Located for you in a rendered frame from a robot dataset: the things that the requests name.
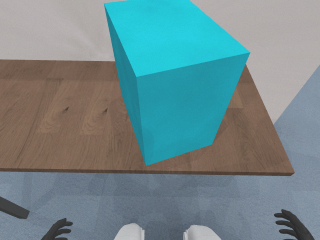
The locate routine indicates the carton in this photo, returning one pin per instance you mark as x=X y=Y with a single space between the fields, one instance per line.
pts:
x=177 y=70

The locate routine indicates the right robot thigh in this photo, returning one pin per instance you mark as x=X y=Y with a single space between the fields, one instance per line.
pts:
x=199 y=232

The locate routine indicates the robot thigh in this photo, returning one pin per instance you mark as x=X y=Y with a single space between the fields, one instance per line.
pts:
x=130 y=232
x=199 y=232

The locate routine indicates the robot left hand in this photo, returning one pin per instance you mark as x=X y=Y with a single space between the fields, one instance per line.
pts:
x=56 y=231

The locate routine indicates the left robot thigh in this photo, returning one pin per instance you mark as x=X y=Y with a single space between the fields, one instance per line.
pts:
x=130 y=232

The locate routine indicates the robot right hand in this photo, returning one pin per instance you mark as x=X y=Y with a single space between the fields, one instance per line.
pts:
x=299 y=230

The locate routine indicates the table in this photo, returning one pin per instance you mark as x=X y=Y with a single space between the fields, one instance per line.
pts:
x=69 y=116

